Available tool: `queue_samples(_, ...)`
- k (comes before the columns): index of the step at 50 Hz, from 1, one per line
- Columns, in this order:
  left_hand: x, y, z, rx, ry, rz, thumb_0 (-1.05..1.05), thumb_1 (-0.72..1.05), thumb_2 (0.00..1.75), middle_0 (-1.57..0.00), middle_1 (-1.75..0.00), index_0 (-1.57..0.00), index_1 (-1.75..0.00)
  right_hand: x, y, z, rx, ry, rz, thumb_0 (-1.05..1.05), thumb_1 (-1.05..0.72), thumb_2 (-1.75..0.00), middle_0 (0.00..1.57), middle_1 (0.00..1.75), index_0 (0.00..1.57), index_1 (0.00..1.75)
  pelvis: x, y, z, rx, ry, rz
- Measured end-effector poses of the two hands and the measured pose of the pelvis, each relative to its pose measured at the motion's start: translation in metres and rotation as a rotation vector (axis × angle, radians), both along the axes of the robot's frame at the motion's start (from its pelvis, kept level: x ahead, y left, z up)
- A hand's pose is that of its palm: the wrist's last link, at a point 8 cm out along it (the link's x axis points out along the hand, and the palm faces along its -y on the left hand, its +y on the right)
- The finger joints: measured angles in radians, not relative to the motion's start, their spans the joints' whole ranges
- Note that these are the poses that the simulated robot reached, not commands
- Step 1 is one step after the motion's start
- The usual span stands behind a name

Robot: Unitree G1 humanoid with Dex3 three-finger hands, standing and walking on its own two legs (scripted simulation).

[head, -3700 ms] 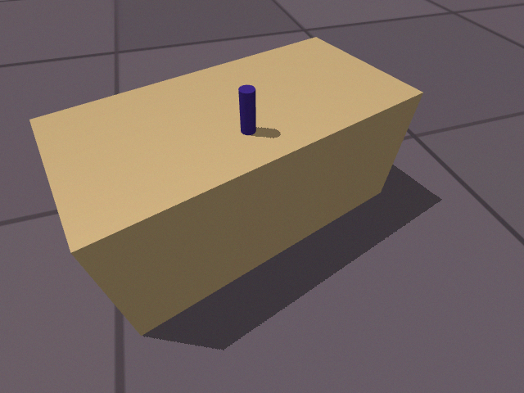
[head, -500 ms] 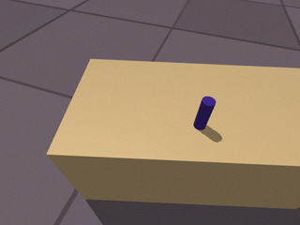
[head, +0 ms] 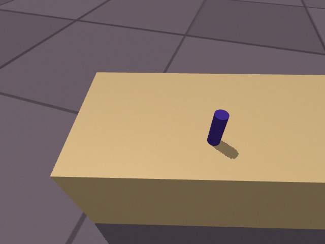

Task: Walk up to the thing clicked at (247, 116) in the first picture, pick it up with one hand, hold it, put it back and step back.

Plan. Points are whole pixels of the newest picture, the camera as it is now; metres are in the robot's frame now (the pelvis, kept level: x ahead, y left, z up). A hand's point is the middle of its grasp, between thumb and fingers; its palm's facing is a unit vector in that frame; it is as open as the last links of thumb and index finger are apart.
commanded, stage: walk up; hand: right
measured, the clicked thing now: (217, 128) +0.54 -0.20 -0.10
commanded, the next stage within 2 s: stand in 0.30 s
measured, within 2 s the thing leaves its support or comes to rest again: neither
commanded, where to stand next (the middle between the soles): +0.05 +0.02 m, yaw -2 degrees
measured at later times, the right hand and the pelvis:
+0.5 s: hand out of the picture +0.09 -0.26 -0.15, palm faces +0.01 +0.94 -0.33, open 7.4 cm; pelvis +0.01 -0.01 +0.00, yaw -1 degrees
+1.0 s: hand out of the picture +0.06 -0.27 -0.16, palm faces +0.00 +0.94 -0.33, open 7.4 cm; pelvis +0.00 -0.02 +0.00, yaw -1 degrees
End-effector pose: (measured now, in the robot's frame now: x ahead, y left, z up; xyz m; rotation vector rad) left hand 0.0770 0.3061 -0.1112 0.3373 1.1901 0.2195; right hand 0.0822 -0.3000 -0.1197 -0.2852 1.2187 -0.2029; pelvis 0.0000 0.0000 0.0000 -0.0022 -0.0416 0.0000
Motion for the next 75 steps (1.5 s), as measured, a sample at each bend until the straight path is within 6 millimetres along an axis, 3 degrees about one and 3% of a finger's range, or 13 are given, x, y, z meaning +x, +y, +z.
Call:
queue_samples(11,0.009,-0.005,0.000,-0.002,0.009,-0.007,0.00,0.90,0.90,-0.20,-0.30,-0.20,-0.30,-0.011,-0.001,-0.004,0.007,0.041,-0.019,0.01,-0.91,-0.90,0.20,0.30,0.20,0.30,0.006,-0.002,0.001,0.001,0.007,-0.002)
queue_samples(22,0.015,-0.011,-0.003,-0.020,0.015,-0.011,0.00,0.90,0.90,-0.20,-0.30,-0.20,-0.30,-0.006,-0.002,0.000,-0.003,0.020,-0.016,0.01,-0.91,-0.90,0.20,0.30,0.20,0.30,0.007,-0.005,0.002,0.005,0.008,-0.011)
queue_samples(33,0.009,-0.022,-0.005,-0.039,0.021,-0.022,0.00,0.90,0.90,-0.20,-0.30,-0.20,-0.30,-0.003,-0.009,0.004,-0.011,-0.002,-0.008,0.01,-0.91,-0.90,0.20,0.30,0.20,0.30,0.002,-0.011,0.002,0.004,0.003,-0.014)
queue_samples(49,-0.009,-0.023,-0.005,-0.028,0.051,-0.014,0.00,0.90,0.90,-0.20,-0.30,-0.20,-0.30,-0.023,-0.015,0.000,-0.008,0.037,-0.014,0.01,-0.91,-0.90,0.20,0.30,0.20,0.30,-0.003,-0.016,0.002,0.001,0.001,-0.016)
queue_samples(59,-0.007,-0.022,-0.004,-0.025,0.050,-0.017,0.00,0.90,0.90,-0.20,-0.30,-0.20,-0.30,-0.029,-0.014,-0.001,-0.007,0.053,-0.014,0.01,-0.91,-0.90,0.20,0.30,0.20,0.30,-0.002,-0.016,0.002,0.004,0.004,-0.018)
queue_samples(75,0.002,-0.024,-0.004,-0.028,0.037,-0.026,0.00,0.90,0.90,-0.20,-0.30,-0.20,-0.30,-0.020,-0.015,0.001,-0.011,0.031,-0.009,0.01,-0.91,-0.90,0.20,0.30,0.20,0.30,0.001,-0.016,0.002,0.004,0.006,-0.023)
